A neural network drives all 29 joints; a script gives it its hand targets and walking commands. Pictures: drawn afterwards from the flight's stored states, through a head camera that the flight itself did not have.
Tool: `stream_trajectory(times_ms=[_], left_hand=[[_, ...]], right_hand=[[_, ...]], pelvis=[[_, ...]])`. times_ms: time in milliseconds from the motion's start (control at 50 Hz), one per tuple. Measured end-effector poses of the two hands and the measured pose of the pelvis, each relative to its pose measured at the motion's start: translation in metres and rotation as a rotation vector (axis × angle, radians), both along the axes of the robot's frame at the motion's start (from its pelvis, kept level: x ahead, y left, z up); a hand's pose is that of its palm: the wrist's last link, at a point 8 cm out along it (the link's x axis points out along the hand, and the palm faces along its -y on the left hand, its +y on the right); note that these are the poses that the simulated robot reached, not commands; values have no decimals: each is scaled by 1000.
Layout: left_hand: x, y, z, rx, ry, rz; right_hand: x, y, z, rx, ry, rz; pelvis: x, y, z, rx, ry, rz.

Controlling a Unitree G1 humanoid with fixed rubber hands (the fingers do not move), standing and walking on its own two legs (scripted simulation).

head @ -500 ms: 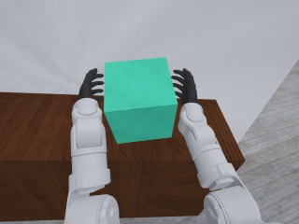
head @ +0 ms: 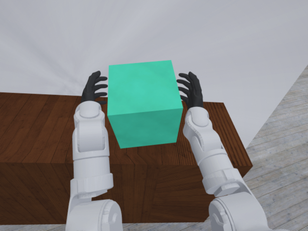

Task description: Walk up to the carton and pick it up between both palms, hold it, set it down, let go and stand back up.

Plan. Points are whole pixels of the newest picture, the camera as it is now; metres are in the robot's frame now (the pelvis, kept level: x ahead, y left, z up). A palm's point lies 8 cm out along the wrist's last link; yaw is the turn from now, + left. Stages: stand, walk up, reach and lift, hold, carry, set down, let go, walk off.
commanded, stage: hold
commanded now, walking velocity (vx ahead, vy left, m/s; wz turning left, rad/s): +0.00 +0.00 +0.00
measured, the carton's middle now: (144, 106) +0.40 +0.00 +0.12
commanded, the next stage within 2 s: none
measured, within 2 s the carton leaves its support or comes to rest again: neither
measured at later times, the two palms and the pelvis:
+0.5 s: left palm (90, 104) +0.36 +0.14 +0.17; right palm (193, 105) +0.36 -0.12 +0.17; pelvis +0.00 +0.00 +0.00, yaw +0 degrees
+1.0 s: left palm (89, 104) +0.36 +0.14 +0.17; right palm (192, 105) +0.36 -0.12 +0.17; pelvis +0.00 +0.00 +0.00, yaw +0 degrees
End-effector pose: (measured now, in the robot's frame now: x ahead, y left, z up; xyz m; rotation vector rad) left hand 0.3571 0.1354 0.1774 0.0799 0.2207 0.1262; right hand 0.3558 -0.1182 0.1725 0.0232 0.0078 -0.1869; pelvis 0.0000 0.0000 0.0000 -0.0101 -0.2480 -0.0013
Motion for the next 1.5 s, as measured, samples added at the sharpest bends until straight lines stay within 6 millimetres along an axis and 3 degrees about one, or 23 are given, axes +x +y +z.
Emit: stream_trajectory(times_ms=[760, 960, 1120, 1280, 1500], left_hand=[[1, 0, 0, 3, -14, -1], [2, 3, -6, 4, 25, -1], [2, 1, 3, 17, -15, 3], [4, 1, -5, -4, 19, -7], [2, 2, 2, 6, -21, 7]], right_hand=[[0, 0, 3, -4, -17, -3], [1, 3, -6, -1, 20, 0], [3, 1, 5, 2, -20, 2], [2, 1, -5, -2, 15, -3], [3, 2, 2, 6, -22, 2]], pelvis=[[3, 2, 0, -2, -4, 1], [2, 1, 0, 1, -1, 5], [2, 2, 0, -2, 3, 2], [4, 1, 0, 1, 1, 2], [6, 3, 0, -2, 6, 3]])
